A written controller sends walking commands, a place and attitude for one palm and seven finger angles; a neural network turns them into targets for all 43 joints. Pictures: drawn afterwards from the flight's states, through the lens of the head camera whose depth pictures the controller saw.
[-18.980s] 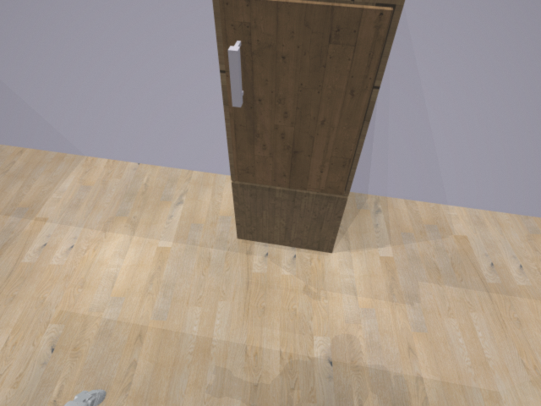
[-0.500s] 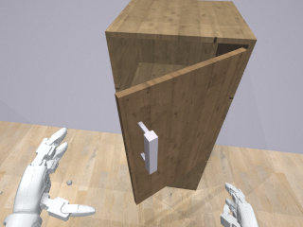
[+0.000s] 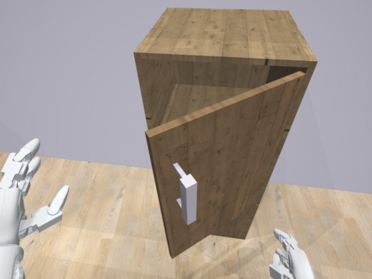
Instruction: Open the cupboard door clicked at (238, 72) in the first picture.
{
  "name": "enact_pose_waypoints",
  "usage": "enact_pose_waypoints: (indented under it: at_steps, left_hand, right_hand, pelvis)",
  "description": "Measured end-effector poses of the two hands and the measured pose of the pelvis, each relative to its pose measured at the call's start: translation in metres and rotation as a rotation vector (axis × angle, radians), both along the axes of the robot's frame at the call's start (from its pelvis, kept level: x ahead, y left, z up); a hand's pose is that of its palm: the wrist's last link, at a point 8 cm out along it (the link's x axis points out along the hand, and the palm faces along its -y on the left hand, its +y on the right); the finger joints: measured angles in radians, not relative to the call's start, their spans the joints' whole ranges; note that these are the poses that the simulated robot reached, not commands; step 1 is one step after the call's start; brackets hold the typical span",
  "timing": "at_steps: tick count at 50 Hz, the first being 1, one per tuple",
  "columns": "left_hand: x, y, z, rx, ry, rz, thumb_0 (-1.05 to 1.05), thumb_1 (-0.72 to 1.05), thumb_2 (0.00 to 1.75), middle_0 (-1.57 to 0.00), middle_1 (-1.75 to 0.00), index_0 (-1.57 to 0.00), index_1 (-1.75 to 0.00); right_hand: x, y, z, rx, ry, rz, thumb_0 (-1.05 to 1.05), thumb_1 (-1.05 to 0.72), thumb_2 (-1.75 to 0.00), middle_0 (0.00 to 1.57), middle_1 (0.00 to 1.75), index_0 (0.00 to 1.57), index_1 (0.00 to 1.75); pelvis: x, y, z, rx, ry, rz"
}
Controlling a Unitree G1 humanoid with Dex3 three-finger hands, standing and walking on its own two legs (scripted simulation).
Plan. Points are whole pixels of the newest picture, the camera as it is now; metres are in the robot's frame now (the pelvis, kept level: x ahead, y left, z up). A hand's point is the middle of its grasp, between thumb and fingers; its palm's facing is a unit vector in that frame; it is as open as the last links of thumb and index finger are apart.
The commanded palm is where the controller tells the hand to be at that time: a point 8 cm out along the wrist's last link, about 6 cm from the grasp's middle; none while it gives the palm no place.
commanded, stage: draw the hand back to the body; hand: left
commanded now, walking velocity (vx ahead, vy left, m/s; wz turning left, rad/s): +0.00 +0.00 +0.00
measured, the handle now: (183, 194) +0.28 +0.05 +0.05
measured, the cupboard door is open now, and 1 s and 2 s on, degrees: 40 40 40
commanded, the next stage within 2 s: step back with the hand held close in 0.44 s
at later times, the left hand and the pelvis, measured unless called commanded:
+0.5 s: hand (51, 205) +0.18 +0.24 +0.16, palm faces +0.45 -0.80 -0.39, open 7.4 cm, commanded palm +0.12 +0.28 +0.17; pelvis -0.01 -0.02 +0.00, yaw +0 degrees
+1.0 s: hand (41, 221) +0.15 +0.25 +0.15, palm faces +0.35 -0.79 -0.50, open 7.4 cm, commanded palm +0.10 +0.29 +0.17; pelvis -0.05 +0.00 +0.00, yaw -2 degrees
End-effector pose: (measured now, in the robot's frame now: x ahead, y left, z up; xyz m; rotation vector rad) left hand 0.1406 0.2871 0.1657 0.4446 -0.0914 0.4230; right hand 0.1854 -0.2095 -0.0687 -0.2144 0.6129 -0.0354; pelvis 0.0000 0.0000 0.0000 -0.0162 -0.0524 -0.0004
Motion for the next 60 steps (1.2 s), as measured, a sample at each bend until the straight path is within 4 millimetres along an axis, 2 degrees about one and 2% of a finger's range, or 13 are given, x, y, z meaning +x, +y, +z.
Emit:
enact_pose_waypoints:
  at_steps: [7,14,29,33,42,49,60]
  left_hand:
    - [0.000,0.009,0.011,0.020,-0.045,0.043,0.01,0.73,0.82,-0.20,-0.30,-0.20,-0.30]
    - [-0.001,-0.002,0.006,-0.001,-0.032,0.023,0.02,0.85,0.87,-0.20,-0.30,-0.20,-0.30]
    - [-0.011,-0.013,0.010,0.016,-0.039,0.022,0.02,0.89,0.89,-0.21,-0.30,-0.21,-0.30]
    - [-0.008,-0.007,0.017,0.064,-0.068,0.022,0.02,0.89,0.89,-0.21,-0.30,-0.21,-0.30]
    - [-0.005,-0.012,0.007,0.103,0.004,-0.072,0.02,0.89,0.89,-0.21,-0.30,-0.21,-0.30]
    - [-0.023,-0.003,0.008,0.140,-0.020,-0.099,0.02,0.89,0.89,-0.21,-0.30,-0.21,-0.30]
    - [-0.067,0.014,0.006,0.169,-0.119,-0.066,0.02,0.89,0.89,-0.21,-0.30,-0.21,-0.30]
  right_hand:
    - [-0.003,-0.009,0.000,-0.005,0.016,-0.010,0.01,-0.90,-0.89,0.20,0.30,0.21,0.30]
    - [-0.011,-0.018,-0.003,-0.008,0.030,-0.024,0.01,-0.90,-0.89,0.20,0.30,0.21,0.30]
    - [-0.024,-0.028,-0.007,0.010,0.030,-0.038,0.01,-0.90,-0.89,0.20,0.30,0.21,0.30]
    - [-0.027,-0.032,-0.006,0.009,0.040,-0.047,0.01,-0.90,-0.89,0.20,0.30,0.21,0.30]
    - [-0.051,-0.051,-0.004,-0.033,0.079,-0.148,0.01,-0.90,-0.89,0.20,0.30,0.21,0.30]
    - [-0.080,-0.053,-0.001,-0.067,0.094,-0.199,0.01,-0.90,-0.89,0.20,0.30,0.20,0.30]
    - [-0.122,-0.031,-0.009,-0.071,0.072,-0.164,0.01,-0.90,-0.89,0.20,0.30,0.21,0.30]
  pelvis:
    - [-0.002,-0.005,0.002,0.001,-0.010,-0.001]
    - [-0.005,-0.009,0.002,0.004,-0.015,-0.003]
    - [-0.013,-0.020,0.003,0.007,-0.031,-0.004]
    - [-0.017,-0.022,0.003,0.000,-0.004,-0.004]
    - [-0.031,-0.013,0.001,0.010,0.047,-0.028]
    - [-0.051,-0.006,-0.003,0.016,0.047,-0.034]
    - [-0.089,0.006,-0.016,0.014,0.030,-0.029]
